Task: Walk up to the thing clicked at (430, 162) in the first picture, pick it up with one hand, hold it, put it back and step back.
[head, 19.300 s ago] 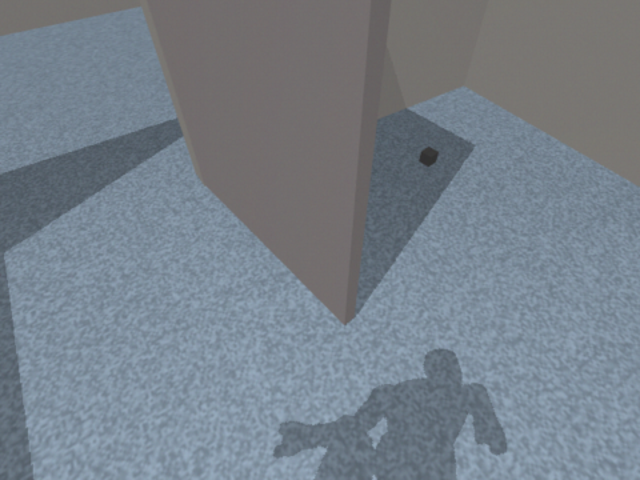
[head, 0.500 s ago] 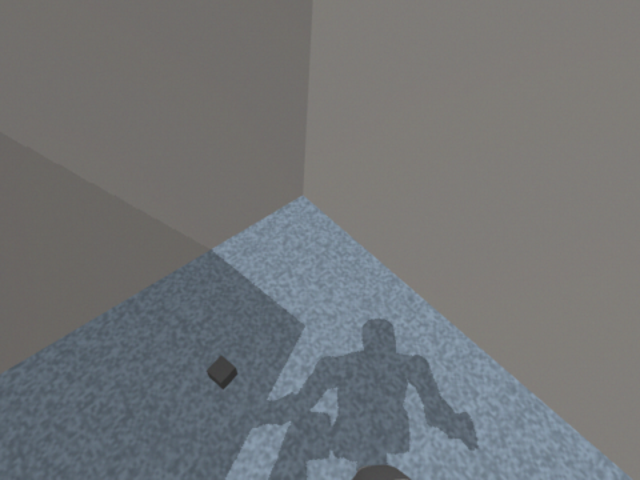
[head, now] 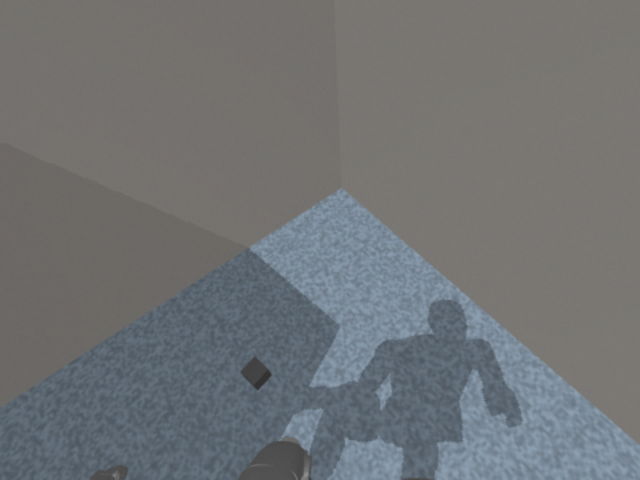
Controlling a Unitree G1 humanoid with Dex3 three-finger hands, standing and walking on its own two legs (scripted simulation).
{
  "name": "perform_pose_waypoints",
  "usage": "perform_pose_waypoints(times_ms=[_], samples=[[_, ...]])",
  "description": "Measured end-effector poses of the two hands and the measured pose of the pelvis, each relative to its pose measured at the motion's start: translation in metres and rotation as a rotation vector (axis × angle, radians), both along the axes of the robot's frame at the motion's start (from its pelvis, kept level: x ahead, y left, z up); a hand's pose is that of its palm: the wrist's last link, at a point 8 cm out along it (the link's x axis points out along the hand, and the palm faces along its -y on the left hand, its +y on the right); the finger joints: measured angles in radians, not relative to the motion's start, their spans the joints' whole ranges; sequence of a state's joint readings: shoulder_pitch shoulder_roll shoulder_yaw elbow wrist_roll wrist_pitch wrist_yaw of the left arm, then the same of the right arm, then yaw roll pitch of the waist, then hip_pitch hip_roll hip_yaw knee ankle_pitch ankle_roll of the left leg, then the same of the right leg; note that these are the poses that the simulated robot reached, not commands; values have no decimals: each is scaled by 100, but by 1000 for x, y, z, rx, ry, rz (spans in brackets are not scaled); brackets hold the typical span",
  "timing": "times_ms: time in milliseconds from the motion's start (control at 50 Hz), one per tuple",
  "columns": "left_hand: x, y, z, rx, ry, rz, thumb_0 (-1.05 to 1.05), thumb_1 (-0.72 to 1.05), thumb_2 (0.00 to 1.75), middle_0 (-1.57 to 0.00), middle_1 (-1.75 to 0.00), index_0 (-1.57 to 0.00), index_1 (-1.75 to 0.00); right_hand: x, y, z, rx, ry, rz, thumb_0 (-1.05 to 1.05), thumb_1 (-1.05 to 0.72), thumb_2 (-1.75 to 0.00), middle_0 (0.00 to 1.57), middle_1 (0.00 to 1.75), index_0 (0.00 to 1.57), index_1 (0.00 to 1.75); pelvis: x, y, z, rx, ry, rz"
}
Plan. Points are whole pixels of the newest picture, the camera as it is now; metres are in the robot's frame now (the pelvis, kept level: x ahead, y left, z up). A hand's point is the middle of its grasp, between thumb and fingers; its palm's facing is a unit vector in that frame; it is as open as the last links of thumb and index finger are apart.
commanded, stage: walk up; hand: left
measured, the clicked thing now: (256, 373) +0.45 +0.28 -0.73
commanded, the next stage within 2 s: none
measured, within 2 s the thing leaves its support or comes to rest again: neither
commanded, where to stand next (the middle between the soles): +0.08 +0.03 m, yaw -1 degrees
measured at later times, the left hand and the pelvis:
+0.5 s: hand out of the picture +0.02 +0.30 -0.15, palm faces -0.03 -0.89 -0.45, open 7.4 cm; pelvis -0.05 +0.02 -0.01, yaw -2 degrees
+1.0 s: hand out of the picture +0.06 +0.27 -0.15, palm faces -0.02 -0.92 -0.40, open 7.4 cm; pelvis -0.04 -0.01 -0.01, yaw +0 degrees
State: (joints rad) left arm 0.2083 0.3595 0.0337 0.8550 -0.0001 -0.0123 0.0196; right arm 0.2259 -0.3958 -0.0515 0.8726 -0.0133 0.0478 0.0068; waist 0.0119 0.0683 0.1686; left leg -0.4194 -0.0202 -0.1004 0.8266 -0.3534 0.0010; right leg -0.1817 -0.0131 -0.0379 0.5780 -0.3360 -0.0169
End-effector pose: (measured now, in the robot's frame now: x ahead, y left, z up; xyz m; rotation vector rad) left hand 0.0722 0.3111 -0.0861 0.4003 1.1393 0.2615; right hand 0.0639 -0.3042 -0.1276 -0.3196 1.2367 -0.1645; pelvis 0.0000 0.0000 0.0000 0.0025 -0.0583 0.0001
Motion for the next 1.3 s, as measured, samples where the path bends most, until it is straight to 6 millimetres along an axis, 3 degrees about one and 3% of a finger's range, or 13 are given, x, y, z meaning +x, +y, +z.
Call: perform_pose_waypoints(times_ms=[140,260,380,500,580,680,760,860,940,1040,1140,1220,1300], samples=[[15,20,-38,-42,3,24,0,90,90,-21,-30,-20,-30,26,21,5,-45,-17,57,1,-91,-90,21,30,20,30,-6,20,-14,13,10,25],[5,26,-35,-46,21,19,0,90,90,-21,-30,-20,-30,39,31,23,-57,-115,59,1,-90,-90,21,30,21,30,-22,28,-7,-17,19,25],[-25,34,-27,0,38,-10,0,90,90,-21,-30,-20,-30,39,33,21,-32,-215,57,1,-90,-90,21,30,21,30,-36,28,-12,3,19,-19],[-62,29,-17,18,43,-8,0,90,90,-21,-29,-20,-30,8,31,6,15,-192,18,1,-91,-90,21,30,20,30,-48,21,-13,-13,-7,-28],[-72,25,-9,1,47,-2,1,90,90,-21,-30,-20,-30,-21,32,4,34,-127,-4,1,-91,-90,21,30,20,30,-50,23,-4,15,0,-28],[-64,27,-13,-48,5,-10,1,90,90,-21,-30,-20,-30,-54,34,4,2,-46,11,1,-91,-90,21,30,20,30,-53,31,-3,19,10,11],[-54,30,-20,-74,-2,-21,1,90,90,-21,-30,-20,-30,-74,32,15,-36,-56,-1,1,-90,-90,21,30,21,30,-52,33,-3,42,5,1],[-33,27,-17,-86,-33,-46,1,90,90,-21,-30,-20,-30,-101,7,37,-99,-36,-31,1,-90,-90,21,30,21,30,-49,20,3,18,-3,8],[-19,15,-16,-75,-54,-55,1,90,90,-21,-29,-20,-30,-110,-21,39,-132,7,-44,1,-90,-90,21,30,21,30,-46,3,0,15,-6,8],[-23,-7,-22,-20,-55,-45,0,90,90,-21,-29,-20,-30,-91,-48,9,-112,27,-51,1,-90,-90,21,30,20,30,-47,-16,-17,-16,-21,21],[-57,-13,-1,-11,-32,-4,0,90,90,-21,-30,-21,-30,-58,-39,3,-31,-11,16,1,-91,-90,21,30,20,29,-43,-14,-6,2,-28,41],[-85,6,16,39,-12,46,0,90,90,-21,-30,-21,-31,-38,-27,6,3,-38,63,1,-91,-90,21,30,20,29,-37,-6,2,14,-24,40],[-107,37,20,92,31,91,0,90,90,-21,-30,-21,-31,-26,-12,5,7,-41,75,1,-91,-90,21,30,20,29,-32,7,-2,-4,-24,42]])
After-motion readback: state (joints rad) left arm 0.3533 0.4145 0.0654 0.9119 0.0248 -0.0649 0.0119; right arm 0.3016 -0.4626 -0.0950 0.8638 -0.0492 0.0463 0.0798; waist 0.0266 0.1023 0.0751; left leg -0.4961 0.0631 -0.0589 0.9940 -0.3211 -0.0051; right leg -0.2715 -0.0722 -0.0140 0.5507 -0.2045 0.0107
